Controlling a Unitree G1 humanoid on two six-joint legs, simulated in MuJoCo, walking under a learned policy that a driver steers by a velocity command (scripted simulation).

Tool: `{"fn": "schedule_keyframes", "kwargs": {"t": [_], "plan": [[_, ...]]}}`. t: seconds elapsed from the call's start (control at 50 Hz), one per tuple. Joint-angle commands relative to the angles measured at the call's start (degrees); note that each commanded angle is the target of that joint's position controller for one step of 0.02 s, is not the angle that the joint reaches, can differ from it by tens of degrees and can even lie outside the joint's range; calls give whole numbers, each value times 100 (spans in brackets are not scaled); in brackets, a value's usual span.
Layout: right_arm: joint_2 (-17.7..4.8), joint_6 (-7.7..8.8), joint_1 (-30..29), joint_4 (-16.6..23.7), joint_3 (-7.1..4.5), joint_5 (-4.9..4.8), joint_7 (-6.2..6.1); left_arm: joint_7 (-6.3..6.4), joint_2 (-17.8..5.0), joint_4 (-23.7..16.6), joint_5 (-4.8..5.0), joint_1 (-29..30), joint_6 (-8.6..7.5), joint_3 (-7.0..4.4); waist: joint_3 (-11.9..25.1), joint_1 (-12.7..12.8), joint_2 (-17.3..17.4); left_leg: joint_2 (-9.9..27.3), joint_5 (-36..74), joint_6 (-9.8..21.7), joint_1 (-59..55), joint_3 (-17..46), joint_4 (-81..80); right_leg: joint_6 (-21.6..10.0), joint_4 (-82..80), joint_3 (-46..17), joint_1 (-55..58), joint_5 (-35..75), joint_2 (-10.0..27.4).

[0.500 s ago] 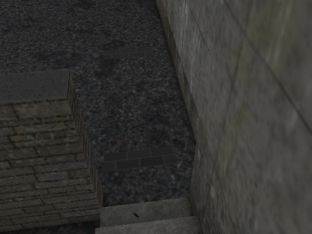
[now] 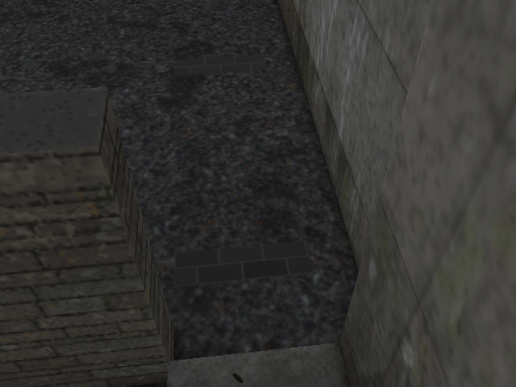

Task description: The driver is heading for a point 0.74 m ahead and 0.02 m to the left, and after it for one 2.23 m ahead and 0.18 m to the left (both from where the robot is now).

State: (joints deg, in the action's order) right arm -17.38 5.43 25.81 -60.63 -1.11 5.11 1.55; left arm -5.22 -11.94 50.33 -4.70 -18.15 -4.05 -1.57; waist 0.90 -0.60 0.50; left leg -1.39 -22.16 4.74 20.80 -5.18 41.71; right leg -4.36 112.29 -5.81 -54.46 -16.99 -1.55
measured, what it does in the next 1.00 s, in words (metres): goes down: right foot 0.19 m lower, then left foot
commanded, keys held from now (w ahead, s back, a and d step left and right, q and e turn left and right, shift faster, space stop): w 0.14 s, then no key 0.86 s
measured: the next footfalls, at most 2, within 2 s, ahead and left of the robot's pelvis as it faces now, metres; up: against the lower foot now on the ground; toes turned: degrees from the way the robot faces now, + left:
right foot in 0.34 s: +0.29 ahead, -0.08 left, -0.19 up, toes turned -2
left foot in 0.62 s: +0.29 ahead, +0.14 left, -0.19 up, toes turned +2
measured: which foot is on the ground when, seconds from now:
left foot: down 0.00-0.34, up 0.36-0.60, down 0.62-1.00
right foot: up 0.00-0.32, down 0.34-1.00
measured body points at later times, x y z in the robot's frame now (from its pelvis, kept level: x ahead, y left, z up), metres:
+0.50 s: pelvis +0.22 -0.02 -0.18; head +0.21 -0.02 +0.27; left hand +0.29 +0.21 -0.32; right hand +0.27 -0.26 -0.32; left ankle +0.20 +0.13 -0.73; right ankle +0.25 -0.08 -0.91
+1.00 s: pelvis +0.27 +0.02 -0.19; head +0.28 +0.02 +0.26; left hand +0.35 +0.27 -0.32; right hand +0.31 -0.24 -0.33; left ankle +0.25 +0.14 -0.91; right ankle +0.25 -0.08 -0.91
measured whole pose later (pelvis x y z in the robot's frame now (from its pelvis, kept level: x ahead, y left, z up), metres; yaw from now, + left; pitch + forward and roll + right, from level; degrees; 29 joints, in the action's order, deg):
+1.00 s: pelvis +0.27 +0.02 -0.19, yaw +0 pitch +2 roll -1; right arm -15.8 4.4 13.3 -61.0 1.7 -0.1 4.2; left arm -7.1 -13.6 56.0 0.4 -12.1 -3.5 -2.2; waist 1.3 -1.5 1.2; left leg 1.4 -22.0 0.3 18.2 -1.6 38.7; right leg -1.1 36.9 2.3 -17.8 -20.7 -1.2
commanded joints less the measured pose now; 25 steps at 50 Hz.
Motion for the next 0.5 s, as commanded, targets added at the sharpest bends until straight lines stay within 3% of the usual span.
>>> {"fn": "schedule_keyframes", "kwargs": {"t": [0.02,0.04,0.06,0.08,0.1,0.12,0.14,0.16,0.18,0.22,0.24,0.26,0.28,0.3,0.32,0.34,0.36,0.38,0.4,0.42,0.44,0.46,0.48,0.5], "plan": [[430,318,500,-157,357,-207,-228,-275,463,19,-143,-812,-13,183,-709,376,-259,1336,643,1075,1141,1670,-1647,-63,-2562,-145,-742,3081,667],[72,246,-380,184,177,-687,-139,546,89,-279,452,438,244,-82,-530,541,-608,1321,3020,699,1714,1611,-2100,573,-5052,710,1533,3182,450],[-442,212,-274,71,59,-586,-31,846,73,206,478,-222,396,-90,104,556,-223,1158,4084,733,1880,1362,-1846,617,-4624,853,3009,3395,219],[-510,419,-430,175,258,2,-226,-36,-58,-160,-258,-11,191,142,-576,551,813,912,1244,841,1732,1154,-1155,430,-3235,-52,1133,3784,705],[-509,467,-769,349,269,-62,-342,-263,-515,-26,-407,-155,91,8,-532,436,439,1081,840,957,816,1314,-675,332,-4587,-502,240,4589,431],[-325,508,-124,272,353,-28,-445,-364,-448,-142,-596,206,49,37,-286,-11,253,919,196,886,604,1031,-44,266,-5475,-158,455,5140,427],[-270,492,513,12,405,21,-467,-373,-193,-249,-530,519,25,126,-298,-216,226,852,-161,905,531,1089,161,206,-6049,127,662,5194,458],[97,256,799,-230,185,-859,-273,417,178,-237,500,1487,84,22,-142,-397,-728,705,191,577,12,1263,-445,376,-7452,1059,1634,5814,174],[1,107,664,-121,178,-799,-225,666,126,-296,587,1753,92,98,-377,-634,-314,623,377,589,242,1456,-206,549,-7818,965,2181,5315,164],[105,-36,569,-256,59,-596,-267,847,-95,-37,593,1348,219,22,-656,-662,512,447,1078,647,-263,1306,550,697,-8515,558,2482,5130,305],[-578,95,-282,217,266,71,-31,-45,-310,-227,-963,87,268,268,-1275,339,1506,1133,-128,958,1815,1846,1445,483,-6460,588,3265,4386,505],[-622,208,-489,376,130,59,-8,-248,-538,209,-984,-663,148,88,-891,331,117,881,-346,818,1617,1546,1846,510,-6635,758,3602,3856,296],[-588,227,248,182,59,-311,-210,-328,-569,-22,-417,352,129,104,-816,-394,-519,773,-327,663,183,1606,1900,454,-9460,690,2733,3338,437],[-403,154,723,-77,147,-451,-237,-311,-237,-343,-341,1113,107,241,-992,-648,-254,593,329,759,-516,1959,2101,353,-10552,761,2910,3252,384],[-514,26,823,-235,97,-428,-101,-223,-206,-131,-255,483,77,215,-757,-338,-408,503,275,743,-219,2005,2812,122,-10980,944,4046,4082,410],[-389,-156,1128,-437,187,-80,231,-118,-503,352,-271,-1208,24,63,-147,277,-668,503,395,479,923,2177,4416,-189,-10539,742,6056,5058,740],[489,-128,1816,-451,268,-220,485,-196,-947,389,-182,-1976,184,-74,1425,280,-2105,-223,-2485,-345,2902,947,7205,-1404,-7934,-14,8885,7871,1840],[72,-84,1029,152,201,-421,439,-360,-900,235,-77,-1330,204,3,2018,118,-1139,10,-2637,-662,3640,638,7949,-1652,-7529,-707,8824,7764,2124],[71,-66,325,572,242,-471,303,-384,-1039,0,-115,-683,195,-32,1622,148,-627,138,-2536,-863,4222,716,8095,-1612,-7852,-1066,8140,6441,2311],[69,11,-277,1080,303,-388,149,-421,-903,-279,61,202,85,32,964,-47,-484,435,-2221,-1084,4543,1027,7335,-1595,-8444,-1810,6838,4129,2510],[60,66,-568,1189,398,-442,33,-539,-433,-402,289,796,-18,241,535,-291,132,850,-1878,-1206,4232,1292,6740,-1415,-8786,-1500,5564,3614,2477],[228,24,-193,1019,472,-378,-149,-332,298,-216,95,668,-130,426,-195,-544,576,1372,-77,-1231,3650,1650,4839,-1291,-8910,-729,3795,2918,2049],[277,-36,258,775,457,-358,-159,-280,397,-72,74,326,-196,486,-582,-677,172,1376,423,-1368,2789,1329,4394,-1184,-8920,-474,2685,3164,1547],[56,-113,940,243,275,-154,-45,-214,28,-44,303,181,-276,320,-674,-684,140,1237,1983,-1316,1913,911,3099,-1054,-8576,262,1803,2542,913]]}}
Velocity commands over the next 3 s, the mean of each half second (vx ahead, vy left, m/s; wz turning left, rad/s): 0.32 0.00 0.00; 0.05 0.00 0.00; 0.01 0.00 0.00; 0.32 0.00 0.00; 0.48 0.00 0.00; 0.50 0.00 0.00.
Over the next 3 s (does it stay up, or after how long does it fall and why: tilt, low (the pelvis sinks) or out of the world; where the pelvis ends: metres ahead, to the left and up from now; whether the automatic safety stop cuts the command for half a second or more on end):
stays up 0.89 0.05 -0.71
